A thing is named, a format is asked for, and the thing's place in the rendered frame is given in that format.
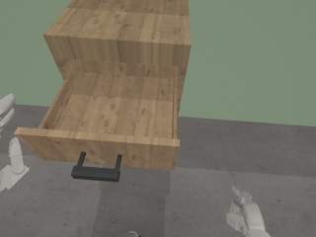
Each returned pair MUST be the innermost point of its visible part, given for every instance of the handle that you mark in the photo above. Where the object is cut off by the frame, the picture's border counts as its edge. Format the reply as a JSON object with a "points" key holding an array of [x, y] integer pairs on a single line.
{"points": [[96, 173]]}

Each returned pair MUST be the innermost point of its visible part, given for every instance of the left robot hand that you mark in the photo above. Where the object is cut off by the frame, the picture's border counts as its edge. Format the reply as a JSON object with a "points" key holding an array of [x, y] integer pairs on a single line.
{"points": [[11, 175]]}

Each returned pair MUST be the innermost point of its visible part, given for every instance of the right robot hand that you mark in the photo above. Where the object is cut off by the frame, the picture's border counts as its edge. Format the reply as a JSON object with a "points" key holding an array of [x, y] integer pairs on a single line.
{"points": [[249, 215]]}

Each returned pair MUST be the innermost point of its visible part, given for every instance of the cabinet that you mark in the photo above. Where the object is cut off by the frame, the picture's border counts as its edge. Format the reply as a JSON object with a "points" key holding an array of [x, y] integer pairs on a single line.
{"points": [[151, 32]]}

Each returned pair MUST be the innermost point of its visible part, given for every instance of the drawer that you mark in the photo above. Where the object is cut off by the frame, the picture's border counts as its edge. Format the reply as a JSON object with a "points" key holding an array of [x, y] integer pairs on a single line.
{"points": [[108, 109]]}

